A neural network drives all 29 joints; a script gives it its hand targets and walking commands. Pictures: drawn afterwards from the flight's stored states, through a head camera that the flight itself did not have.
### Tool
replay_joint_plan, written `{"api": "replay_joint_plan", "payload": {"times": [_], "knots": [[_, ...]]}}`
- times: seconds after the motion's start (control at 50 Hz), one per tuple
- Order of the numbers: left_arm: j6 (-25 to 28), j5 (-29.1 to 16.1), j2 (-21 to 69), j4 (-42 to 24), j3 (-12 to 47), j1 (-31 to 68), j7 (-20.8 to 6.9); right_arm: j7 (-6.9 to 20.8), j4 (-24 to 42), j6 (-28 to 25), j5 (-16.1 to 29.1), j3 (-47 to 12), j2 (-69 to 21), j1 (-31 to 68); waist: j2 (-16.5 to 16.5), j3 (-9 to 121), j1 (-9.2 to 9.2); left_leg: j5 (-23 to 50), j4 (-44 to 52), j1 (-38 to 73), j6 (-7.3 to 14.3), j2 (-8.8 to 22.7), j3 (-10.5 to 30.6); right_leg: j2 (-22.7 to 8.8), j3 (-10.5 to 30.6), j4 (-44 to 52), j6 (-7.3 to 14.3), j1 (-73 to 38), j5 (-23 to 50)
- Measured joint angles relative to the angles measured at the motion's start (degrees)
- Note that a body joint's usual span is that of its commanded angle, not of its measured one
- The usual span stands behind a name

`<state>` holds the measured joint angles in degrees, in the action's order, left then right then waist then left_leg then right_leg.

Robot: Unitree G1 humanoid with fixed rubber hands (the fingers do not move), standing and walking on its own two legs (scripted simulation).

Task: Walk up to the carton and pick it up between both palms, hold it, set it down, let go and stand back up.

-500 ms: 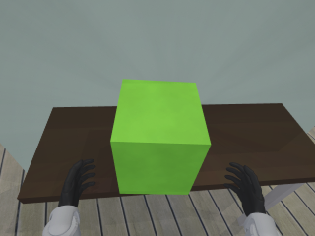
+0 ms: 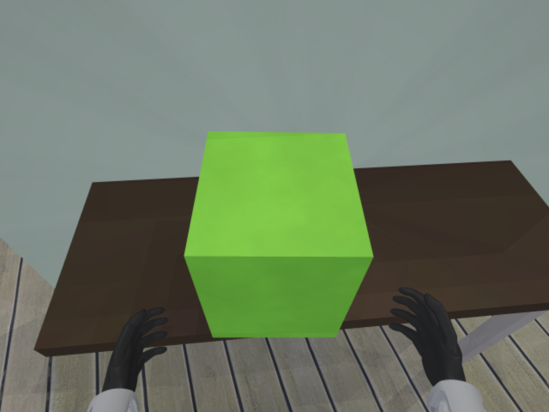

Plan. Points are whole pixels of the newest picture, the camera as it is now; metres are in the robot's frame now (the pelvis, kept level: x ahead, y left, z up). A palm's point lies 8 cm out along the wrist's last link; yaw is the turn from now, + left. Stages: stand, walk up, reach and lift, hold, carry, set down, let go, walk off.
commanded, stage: set down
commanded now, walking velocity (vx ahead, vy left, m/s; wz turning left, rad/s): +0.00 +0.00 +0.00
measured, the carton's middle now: (275, 240) +0.36 -0.03 +0.04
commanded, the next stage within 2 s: let go in 1.56 s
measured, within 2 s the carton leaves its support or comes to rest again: neither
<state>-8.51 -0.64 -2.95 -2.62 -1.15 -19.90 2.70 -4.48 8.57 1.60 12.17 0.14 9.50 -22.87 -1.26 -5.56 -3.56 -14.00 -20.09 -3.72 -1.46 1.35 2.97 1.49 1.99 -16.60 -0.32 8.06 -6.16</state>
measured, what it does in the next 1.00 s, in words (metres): stands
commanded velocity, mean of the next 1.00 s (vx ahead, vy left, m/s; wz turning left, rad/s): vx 0.00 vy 0.00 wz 0.00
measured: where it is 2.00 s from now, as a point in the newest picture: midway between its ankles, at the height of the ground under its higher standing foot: outside the picture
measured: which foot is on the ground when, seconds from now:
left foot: down 0.00-1.00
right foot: down 0.00-1.00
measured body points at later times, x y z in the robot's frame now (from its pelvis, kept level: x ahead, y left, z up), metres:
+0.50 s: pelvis +0.00 +0.00 +0.00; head +0.03 -0.01 +0.45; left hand +0.20 +0.18 -0.02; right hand +0.16 -0.23 -0.03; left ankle -0.03 +0.13 -0.75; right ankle +0.03 -0.12 -0.75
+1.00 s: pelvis -0.01 +0.00 +0.00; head -0.01 -0.04 +0.45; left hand +0.21 +0.18 -0.02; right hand +0.16 -0.22 -0.07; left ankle -0.03 +0.13 -0.75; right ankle +0.03 -0.12 -0.75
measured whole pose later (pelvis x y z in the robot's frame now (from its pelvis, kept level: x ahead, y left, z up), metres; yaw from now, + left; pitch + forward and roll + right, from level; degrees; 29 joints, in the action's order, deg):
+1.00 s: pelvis -0.01 +0.00 +0.00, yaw +0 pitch -4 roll -1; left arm -5.0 -0.6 -4.6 14.5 -0.9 -11.8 -1.9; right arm -1.7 -18.8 -2.7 1.2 0.1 11.4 -16.6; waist -5.7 -5.2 -2.5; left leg -14.1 -21.6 -3.4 -1.5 1.4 2.5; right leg 1.4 2.0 -18.8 -0.3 8.0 -6.6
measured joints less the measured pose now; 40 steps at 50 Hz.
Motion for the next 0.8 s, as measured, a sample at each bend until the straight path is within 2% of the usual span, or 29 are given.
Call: {"api": "replay_joint_plan", "payload": {"times": [0.1, 0.26, 0.58, 0.8], "knots": [[1.42, 0.00, 0.00, 2.55, 0.00, -0.69, -0.48, 0.77, -3.53, -1.89, -0.09, 0.00, 0.32, -0.01, 0.87, -0.08, 0.00, -0.24, 0.00, 0.00, 0.00, 0.01, -0.01, 0.00, 0.00, 0.00, 0.00, 0.00, -0.24], [4.56, 0.00, -0.18, 3.85, 0.04, -1.82, -0.68, 2.49, -12.73, -5.05, -1.24, 0.01, 1.18, -0.01, 1.79, -0.07, 0.00, -0.39, -0.02, 0.00, 0.00, 0.00, -0.03, 0.00, 0.00, 0.00, 0.00, -0.01, -0.35], [5.81, 0.00, -0.36, 9.77, 0.21, 0.95, -2.61, 2.74, -18.40, -6.83, -5.69, 0.00, 1.69, 0.15, -2.40, 0.43, 0.00, -0.40, -0.12, -0.02, 0.00, 0.01, -0.06, -0.01, 0.00, -0.04, 0.00, -0.01, -0.35], [6.10, 0.00, -1.70, 13.10, 0.21, 3.60, -4.41, 2.72, -23.26, -6.15, -8.96, 0.00, 1.78, 2.49, -3.12, 0.43, 0.26, -0.39, -0.83, -0.01, 0.01, 0.01, -0.14, -0.01, 0.00, -0.77, 0.00, -0.02, -0.34]]}}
